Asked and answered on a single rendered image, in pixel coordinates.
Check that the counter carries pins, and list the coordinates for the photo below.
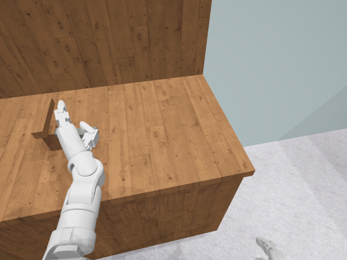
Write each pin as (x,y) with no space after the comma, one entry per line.
(134,70)

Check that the tap lever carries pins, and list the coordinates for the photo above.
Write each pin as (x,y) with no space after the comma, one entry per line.
(81,133)

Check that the left robot hand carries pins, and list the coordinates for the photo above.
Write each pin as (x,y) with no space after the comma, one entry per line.
(68,135)

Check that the robot left forearm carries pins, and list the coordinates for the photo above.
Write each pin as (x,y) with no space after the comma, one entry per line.
(75,234)

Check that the right robot hand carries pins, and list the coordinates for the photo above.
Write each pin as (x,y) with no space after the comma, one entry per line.
(270,249)

